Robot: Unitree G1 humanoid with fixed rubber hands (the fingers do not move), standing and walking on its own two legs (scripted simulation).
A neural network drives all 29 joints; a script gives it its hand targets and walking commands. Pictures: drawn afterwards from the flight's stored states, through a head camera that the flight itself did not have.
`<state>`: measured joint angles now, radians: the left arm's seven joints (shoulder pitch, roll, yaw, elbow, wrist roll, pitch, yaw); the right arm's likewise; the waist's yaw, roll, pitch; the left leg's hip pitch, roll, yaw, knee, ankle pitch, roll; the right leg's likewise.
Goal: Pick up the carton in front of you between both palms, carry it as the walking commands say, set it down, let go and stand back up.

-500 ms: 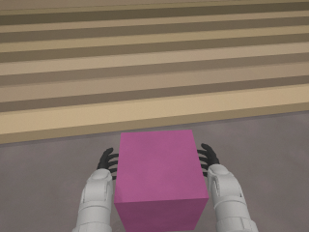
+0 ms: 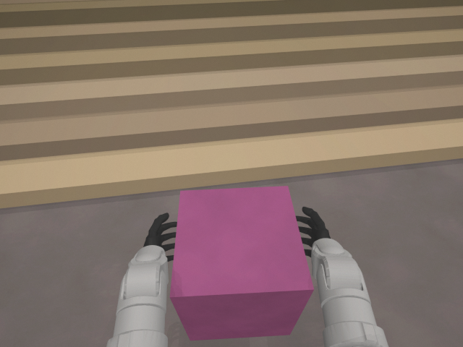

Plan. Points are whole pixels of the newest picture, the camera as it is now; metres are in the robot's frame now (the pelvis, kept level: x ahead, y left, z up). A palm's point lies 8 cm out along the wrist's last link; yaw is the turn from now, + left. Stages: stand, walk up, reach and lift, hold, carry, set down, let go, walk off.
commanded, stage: reach and lift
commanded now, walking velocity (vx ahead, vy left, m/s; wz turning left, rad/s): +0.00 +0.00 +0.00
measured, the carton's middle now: (237, 265) +0.30 +0.00 -0.05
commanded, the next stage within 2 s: hold in 0.40 s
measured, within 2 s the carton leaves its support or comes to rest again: neither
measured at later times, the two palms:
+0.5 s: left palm (153, 249) +0.29 +0.15 +0.04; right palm (323, 242) +0.29 -0.15 +0.05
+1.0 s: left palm (155, 238) +0.30 +0.14 +0.06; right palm (326, 232) +0.30 -0.16 +0.06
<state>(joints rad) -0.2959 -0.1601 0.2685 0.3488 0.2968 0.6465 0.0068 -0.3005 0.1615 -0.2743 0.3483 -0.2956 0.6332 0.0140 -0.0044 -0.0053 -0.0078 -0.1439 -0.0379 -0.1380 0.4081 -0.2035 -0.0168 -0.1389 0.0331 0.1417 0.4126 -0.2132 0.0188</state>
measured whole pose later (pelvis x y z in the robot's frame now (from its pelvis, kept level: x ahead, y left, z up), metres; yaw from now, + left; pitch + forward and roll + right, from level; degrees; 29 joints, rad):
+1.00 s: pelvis +0.01 -0.01 -0.01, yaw -1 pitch +0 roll +0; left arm -0.26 -0.14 0.20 0.14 0.23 0.82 0.02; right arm -0.26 0.15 -0.20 0.14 -0.23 0.81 -0.01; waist 0.01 0.01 -0.12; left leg -0.24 0.01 -0.05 0.52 -0.30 -0.02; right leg -0.25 -0.01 0.04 0.55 -0.35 0.01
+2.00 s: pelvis +0.54 +0.00 +0.00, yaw -3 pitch +4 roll -2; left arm -0.15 -0.13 0.10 -0.40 0.12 1.21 0.10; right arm -0.17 0.14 -0.11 -0.38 -0.09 1.20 -0.09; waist -0.03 0.01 -0.09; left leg 0.03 0.02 0.20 0.23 -0.34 0.03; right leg -0.62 -0.08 -0.17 0.61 -0.07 -0.01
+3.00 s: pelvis +1.21 -0.05 -0.01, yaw +0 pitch +6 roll -1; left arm -0.81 -0.04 0.30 -0.13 0.10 1.31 0.13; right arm -0.80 0.04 -0.30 -0.11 -0.03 1.27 -0.15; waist -0.08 0.00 0.08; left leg -0.04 0.04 0.09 0.41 -0.38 0.03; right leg -1.06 -0.06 -0.11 1.32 -0.46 -0.11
